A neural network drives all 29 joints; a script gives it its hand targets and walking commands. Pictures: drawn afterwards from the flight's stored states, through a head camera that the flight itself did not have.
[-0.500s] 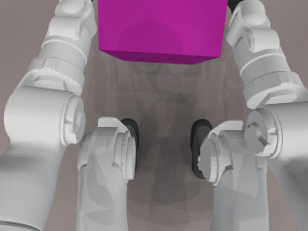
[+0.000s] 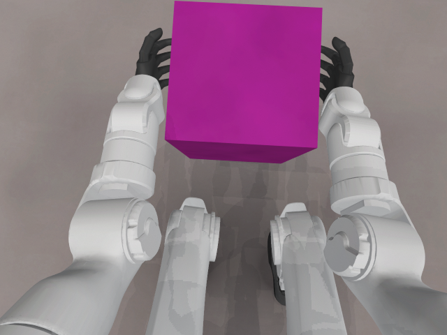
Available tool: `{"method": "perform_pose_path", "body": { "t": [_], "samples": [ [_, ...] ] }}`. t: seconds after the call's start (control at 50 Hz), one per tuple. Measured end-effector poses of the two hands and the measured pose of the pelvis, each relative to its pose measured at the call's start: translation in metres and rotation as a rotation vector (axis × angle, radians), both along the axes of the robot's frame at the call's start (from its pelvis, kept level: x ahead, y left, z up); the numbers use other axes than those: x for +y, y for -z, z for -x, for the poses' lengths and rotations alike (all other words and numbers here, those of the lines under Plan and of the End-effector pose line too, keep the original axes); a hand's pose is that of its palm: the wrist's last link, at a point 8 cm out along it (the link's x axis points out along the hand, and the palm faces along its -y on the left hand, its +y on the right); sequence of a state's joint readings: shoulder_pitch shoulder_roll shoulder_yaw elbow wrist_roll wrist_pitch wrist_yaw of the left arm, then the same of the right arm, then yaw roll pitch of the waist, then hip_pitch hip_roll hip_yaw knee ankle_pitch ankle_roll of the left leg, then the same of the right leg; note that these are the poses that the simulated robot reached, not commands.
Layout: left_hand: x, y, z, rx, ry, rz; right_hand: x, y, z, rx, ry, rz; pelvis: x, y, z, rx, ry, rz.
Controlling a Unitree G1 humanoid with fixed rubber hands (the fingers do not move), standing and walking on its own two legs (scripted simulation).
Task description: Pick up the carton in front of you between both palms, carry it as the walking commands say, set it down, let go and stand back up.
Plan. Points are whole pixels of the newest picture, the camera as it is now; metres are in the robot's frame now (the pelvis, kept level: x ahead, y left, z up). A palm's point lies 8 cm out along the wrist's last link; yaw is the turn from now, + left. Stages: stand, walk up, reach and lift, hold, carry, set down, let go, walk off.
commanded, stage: reach and lift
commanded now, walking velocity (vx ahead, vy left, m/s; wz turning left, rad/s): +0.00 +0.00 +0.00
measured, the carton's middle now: (240, 101) +0.51 +0.02 -0.14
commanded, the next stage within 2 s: none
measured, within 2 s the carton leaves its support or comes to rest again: neither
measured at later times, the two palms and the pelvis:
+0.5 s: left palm (113, 53) +0.47 +0.17 +0.07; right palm (400, 64) +0.48 -0.13 +0.08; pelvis +0.02 +0.00 +0.12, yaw +1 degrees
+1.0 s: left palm out of the picture +0.43 +0.16 +0.23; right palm out of the picture +0.43 -0.14 +0.24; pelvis +0.08 +0.00 +0.27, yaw +1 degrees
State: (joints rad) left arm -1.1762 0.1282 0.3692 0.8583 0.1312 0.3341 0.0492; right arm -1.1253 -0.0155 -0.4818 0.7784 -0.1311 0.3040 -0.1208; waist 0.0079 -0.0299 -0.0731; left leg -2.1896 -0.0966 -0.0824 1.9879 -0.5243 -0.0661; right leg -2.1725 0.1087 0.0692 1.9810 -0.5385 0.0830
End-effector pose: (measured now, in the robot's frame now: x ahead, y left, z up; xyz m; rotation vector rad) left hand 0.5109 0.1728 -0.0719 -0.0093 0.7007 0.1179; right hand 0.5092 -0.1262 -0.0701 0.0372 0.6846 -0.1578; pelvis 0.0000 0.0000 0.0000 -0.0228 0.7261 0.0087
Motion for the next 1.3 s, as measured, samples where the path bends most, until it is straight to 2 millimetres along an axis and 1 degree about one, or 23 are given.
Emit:
{"method": "perform_pose_path", "body": {
  "t": [0.1, 0.22, 0.36, 0.5, 0.78, 1.02, 1.16, 1.3],
  "samples": [
    [-0.001, -0.034, 0.009, 0.007, 0.000, -0.008, -0.002, -0.034, 0.008, 0.007, -0.008, 0.007, -0.001, -0.028, 0.003, 0.012, -0.002, -0.003],
    [-0.002, -0.067, 0.014, -0.005, -0.006, -0.006, -0.002, -0.067, 0.011, -0.006, -0.014, 0.008, -0.002, -0.054, 0.001, 0.020, -0.003, -0.007],
    [-0.003, -0.103, 0.023, -0.011, -0.013, 0.000, -0.004, -0.104, 0.019, -0.012, -0.015, 0.007, -0.002, -0.086, -0.009, 0.006, -0.005, -0.008],
    [-0.006, -0.146, 0.036, -0.009, -0.025, 0.007, -0.006, -0.147, 0.031, -0.010, -0.012, 0.001, -0.002, -0.122, -0.024, -0.040, -0.007, -0.009],
    [-0.009, -0.239, 0.062, -0.001, -0.036, 0.014, -0.010, -0.241, 0.056, -0.002, -0.014, -0.002, -0.003, -0.206, -0.053, -0.184, -0.011, -0.016],
    [-0.012, -0.313, 0.084, -0.004, -0.042, 0.012, -0.013, -0.314, 0.076, -0.005, -0.021, -0.002, -0.003, -0.273, -0.080, -0.339, -0.013, -0.023],
    [-0.014, -0.354, 0.096, -0.008, -0.043, 0.010, -0.014, -0.356, 0.087, -0.008, -0.026, 0.001, -0.002, -0.307, -0.095, -0.448, -0.014, -0.025],
    [-0.015, -0.395, 0.107, -0.019, -0.046, 0.007, -0.016, -0.397, 0.098, -0.020, -0.033, 0.003, -0.002, -0.332, -0.106, -0.572, -0.015, -0.028]
  ]
}}
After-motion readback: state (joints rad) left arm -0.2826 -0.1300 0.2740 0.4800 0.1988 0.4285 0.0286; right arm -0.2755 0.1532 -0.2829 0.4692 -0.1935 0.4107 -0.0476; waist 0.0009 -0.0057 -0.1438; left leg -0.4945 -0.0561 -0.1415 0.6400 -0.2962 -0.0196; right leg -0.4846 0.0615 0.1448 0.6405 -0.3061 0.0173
